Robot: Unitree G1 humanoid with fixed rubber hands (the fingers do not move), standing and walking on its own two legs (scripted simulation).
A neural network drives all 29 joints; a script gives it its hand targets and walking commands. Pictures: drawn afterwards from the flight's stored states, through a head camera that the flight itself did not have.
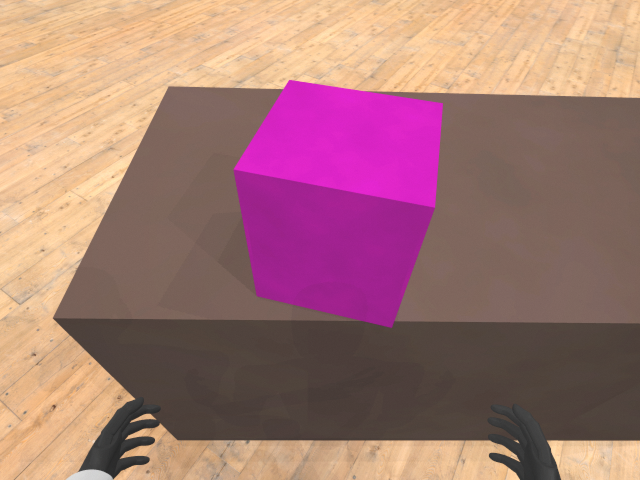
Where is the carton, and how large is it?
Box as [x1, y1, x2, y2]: [233, 80, 442, 327]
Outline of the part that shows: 289,80 233,169 256,294 262,297 391,327 434,208 442,103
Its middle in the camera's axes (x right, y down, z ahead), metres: +0.03 -0.04 +0.55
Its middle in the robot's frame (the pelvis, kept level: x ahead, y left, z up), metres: +0.47 +0.00 +0.08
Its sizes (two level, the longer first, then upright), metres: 0.210 0.200 0.250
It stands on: a pedestal, 0.72 m high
